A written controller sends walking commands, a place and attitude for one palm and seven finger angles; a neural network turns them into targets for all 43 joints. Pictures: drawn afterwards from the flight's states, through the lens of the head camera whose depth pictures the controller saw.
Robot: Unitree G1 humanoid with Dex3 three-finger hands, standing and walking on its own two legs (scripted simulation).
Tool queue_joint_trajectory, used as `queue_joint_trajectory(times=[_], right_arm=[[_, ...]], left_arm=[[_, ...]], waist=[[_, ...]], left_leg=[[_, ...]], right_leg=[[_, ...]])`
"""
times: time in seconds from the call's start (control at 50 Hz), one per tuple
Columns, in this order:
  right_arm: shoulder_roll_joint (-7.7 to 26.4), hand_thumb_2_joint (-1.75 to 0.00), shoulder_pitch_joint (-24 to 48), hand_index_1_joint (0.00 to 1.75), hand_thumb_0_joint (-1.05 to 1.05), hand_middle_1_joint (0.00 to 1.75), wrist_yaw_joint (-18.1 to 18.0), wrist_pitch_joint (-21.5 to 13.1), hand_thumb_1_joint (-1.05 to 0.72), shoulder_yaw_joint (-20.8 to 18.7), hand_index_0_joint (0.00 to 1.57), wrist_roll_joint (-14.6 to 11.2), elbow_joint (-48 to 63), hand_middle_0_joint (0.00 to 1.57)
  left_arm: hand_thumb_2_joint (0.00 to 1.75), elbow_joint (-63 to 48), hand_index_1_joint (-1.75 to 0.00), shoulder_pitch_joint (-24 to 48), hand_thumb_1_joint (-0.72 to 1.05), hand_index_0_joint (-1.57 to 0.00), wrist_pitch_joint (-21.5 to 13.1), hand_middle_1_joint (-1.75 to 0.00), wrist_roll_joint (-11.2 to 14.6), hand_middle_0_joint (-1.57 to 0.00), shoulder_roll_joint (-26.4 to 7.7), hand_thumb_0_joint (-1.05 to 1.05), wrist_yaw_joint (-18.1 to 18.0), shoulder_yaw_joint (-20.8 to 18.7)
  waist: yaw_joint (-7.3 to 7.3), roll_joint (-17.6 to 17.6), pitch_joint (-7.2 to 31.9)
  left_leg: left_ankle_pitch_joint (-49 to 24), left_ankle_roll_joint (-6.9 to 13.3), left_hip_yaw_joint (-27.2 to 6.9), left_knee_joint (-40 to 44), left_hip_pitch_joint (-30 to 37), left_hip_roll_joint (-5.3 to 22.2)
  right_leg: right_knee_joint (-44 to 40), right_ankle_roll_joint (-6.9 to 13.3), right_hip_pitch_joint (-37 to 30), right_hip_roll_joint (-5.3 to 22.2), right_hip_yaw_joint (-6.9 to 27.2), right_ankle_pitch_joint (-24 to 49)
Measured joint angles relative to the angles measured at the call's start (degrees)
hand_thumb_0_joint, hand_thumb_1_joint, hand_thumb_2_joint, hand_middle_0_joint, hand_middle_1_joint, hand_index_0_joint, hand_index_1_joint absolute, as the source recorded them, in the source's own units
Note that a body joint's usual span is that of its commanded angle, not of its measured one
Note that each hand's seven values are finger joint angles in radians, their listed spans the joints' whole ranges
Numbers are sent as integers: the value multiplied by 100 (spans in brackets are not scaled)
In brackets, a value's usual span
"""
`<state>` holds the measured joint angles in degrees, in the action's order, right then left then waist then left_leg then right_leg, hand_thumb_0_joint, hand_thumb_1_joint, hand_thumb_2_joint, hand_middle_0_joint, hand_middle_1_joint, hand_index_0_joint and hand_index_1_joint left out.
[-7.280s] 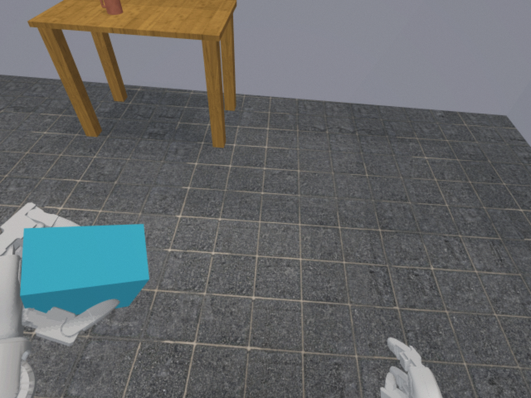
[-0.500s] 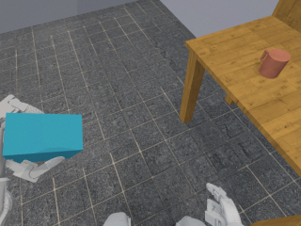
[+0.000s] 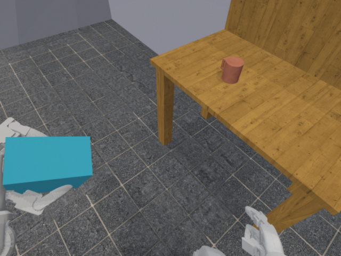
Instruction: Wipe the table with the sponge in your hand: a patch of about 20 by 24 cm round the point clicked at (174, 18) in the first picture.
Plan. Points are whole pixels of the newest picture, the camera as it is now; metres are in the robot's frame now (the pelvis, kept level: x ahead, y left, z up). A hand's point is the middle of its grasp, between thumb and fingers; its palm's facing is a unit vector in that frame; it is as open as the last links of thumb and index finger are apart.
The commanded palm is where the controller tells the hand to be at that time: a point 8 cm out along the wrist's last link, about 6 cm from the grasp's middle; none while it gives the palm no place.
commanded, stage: turn to face it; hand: left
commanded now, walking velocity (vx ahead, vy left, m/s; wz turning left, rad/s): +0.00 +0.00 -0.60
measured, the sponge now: (60, 166) +0.22 +0.22 +0.15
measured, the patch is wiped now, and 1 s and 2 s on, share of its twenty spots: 0.00 0.00 0.00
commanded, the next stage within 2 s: take the last steps up to it in 1.96 s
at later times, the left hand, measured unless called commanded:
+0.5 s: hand (130, 167) +0.22 +0.10 +0.18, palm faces +0.11 -0.86 -0.51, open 10.7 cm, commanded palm +0.18 +0.16 +0.18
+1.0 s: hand (220, 203) +0.19 -0.04 +0.16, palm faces -0.23 -0.82 -0.53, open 10.7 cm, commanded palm +0.16 +0.04 +0.18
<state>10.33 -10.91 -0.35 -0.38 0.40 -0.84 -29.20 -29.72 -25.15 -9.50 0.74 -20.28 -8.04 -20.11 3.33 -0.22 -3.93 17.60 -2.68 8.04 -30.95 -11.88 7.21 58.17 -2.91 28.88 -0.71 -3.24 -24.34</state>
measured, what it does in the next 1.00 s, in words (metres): walks backwards, turning right: right foot, then left foot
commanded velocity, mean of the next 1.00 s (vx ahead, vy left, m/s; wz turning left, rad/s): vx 0.00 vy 0.00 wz -0.60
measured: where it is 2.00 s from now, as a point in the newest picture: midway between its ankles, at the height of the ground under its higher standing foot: outside the picture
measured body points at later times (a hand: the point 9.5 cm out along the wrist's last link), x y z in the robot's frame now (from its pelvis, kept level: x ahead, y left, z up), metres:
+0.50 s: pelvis -0.05 -0.06 +0.00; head -0.01 -0.08 +0.45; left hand +0.21 +0.15 +0.20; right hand +0.03 -0.37 -0.09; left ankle -0.02 +0.08 -0.71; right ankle -0.01 -0.14 -0.73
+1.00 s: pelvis -0.13 -0.09 +0.00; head -0.08 -0.15 +0.44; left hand +0.19 +0.00 +0.19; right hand -0.12 -0.37 -0.12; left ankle -0.07 +0.06 -0.65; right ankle -0.12 -0.18 -0.73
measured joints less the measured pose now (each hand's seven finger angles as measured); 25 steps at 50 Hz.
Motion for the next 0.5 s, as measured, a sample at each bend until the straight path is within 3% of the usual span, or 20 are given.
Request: queue_joint_trajectory(times=[0.12, 0.16, 0.22, 0.28, 0.36, 0.5], right_arm=[[-285, -89, -110, 30, 1, 30, 152, -227, -90, 282, 21, 5, 52, 20], [-209, -89, -56, 30, 1, 30, 177, -239, -90, 273, 21, -14, 27, 20], [-13, -89, 186, 30, 1, 30, 138, -39, -90, 190, 21, -36, -183, 20], [168, -89, 325, 30, 1, 30, 74, 201, -90, 52, 21, -1, -269, 20], [372, -90, 311, 30, 1, 30, -34, 369, -90, -158, 20, 18, -282, 20], [604, -90, 172, 30, 1, 30, -74, 452, -91, -254, 20, -15, -162, 19]], left_arm=[[101, 57, -138, 135, -53, -66, 30, -139, 37, -65, -210, -1, 21, -18], [101, 71, -138, 274, -53, -66, 9, -139, 5, -65, -239, -1, 30, -9], [101, -109, -138, 160, -53, -66, -10, -139, 136, -65, -241, -1, 47, -32], [101, -400, -138, -331, -53, -66, -88, -139, 219, -65, -328, -1, 44, -186], [101, -548, -138, -745, -53, -66, -155, -139, 265, -65, -509, -1, 20, -388], [101, -405, -138, -579, -53, -66, -33, -139, 238, -65, -408, -1, -72, -327]], waist=[[-10, 281, -239], [-132, 473, -425], [-296, 395, -617], [-450, 243, -655], [-498, 80, -506], [-332, -149, -75]], left_leg=[[107, -337, 301, -380, -141, 596], [321, -338, 118, -973, -435, 792], [1061, -280, -495, -2680, -1134, 267], [1002, -293, -624, -3371, -1473, -131], [809, -281, -534, -2707, -1419, -355], [697, -109, -562, -936, -733, -556]], right_leg=[[-2071, -49, -1086, 220, -293, 489], [-2258, 365, -1158, 42, -393, 782], [-2081, 641, -899, -7, -218, 729], [-2315, 690, -851, -83, 33, 950], [-2679, 750, -847, -201, 305, 1264], [-2863, 769, -701, -406, 684, 1562]])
